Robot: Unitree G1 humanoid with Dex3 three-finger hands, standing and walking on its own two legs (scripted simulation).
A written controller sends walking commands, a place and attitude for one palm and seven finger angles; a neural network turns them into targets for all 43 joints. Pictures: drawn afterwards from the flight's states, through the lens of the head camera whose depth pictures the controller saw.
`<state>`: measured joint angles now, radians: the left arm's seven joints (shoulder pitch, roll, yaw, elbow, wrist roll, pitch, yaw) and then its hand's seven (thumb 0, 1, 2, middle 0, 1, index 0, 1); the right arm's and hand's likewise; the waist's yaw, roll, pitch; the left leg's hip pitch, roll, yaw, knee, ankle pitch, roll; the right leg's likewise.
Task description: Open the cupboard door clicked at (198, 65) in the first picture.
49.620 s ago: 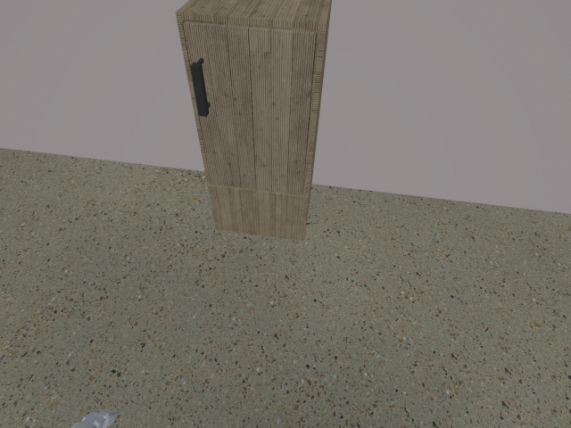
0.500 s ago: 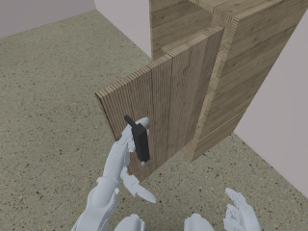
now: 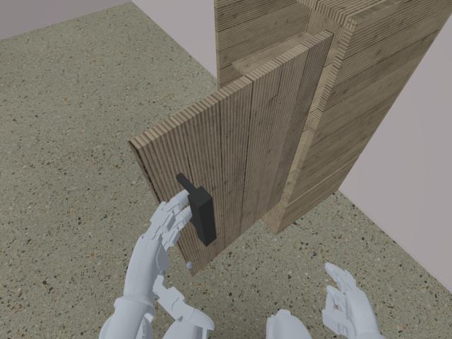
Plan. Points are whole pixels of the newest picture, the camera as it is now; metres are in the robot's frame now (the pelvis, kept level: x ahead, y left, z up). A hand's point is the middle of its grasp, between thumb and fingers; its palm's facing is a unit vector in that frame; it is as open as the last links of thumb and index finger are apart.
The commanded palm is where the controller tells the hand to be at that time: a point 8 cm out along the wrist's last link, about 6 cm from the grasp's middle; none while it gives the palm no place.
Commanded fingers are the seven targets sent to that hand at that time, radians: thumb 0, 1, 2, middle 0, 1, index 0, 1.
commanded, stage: slide the hand sideways off the handle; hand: left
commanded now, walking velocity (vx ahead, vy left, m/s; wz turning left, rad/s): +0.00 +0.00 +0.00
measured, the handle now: (196, 211) +0.32 +0.08 +0.05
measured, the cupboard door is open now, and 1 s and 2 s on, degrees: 96 95 95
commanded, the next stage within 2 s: draw the hand back to the body in 0.48 s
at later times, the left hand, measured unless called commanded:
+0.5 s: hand (147, 290) +0.19 +0.13 +0.05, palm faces -0.05 -1.00 -0.04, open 16.2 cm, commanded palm +0.16 +0.18 +0.05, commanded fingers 0.00 -0.50 0.30 -0.15 -0.30 -0.15 -0.30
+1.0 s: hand (106, 280) +0.19 +0.17 +0.11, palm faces -0.07 -1.00 -0.06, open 16.3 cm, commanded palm +0.16 +0.23 +0.13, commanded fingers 0.00 -0.43 0.33 -0.15 -0.30 -0.15 -0.30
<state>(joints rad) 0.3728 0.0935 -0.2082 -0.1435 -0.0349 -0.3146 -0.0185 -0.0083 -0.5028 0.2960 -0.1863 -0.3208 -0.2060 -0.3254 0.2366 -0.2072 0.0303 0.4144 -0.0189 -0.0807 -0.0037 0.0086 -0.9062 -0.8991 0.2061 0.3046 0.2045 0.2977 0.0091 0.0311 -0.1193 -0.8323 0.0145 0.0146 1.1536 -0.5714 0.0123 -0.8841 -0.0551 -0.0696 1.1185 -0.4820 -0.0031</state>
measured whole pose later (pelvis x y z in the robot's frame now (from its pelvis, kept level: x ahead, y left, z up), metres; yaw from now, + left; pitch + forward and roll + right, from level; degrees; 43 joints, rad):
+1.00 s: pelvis +0.01 +0.01 +0.02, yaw +0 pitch +9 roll -3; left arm 0.60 0.24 0.07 -0.36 -0.23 -0.18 -0.21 -0.01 -0.50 0.30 -0.15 -0.30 -0.16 -0.30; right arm 0.30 -0.23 0.04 0.40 0.03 -0.13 -0.07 0.01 -0.90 -0.90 0.21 0.30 0.21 0.30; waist 0.01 0.05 -0.13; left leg -0.67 0.03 0.00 1.06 -0.55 0.02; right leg -0.70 -0.04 -0.09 0.98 -0.44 0.01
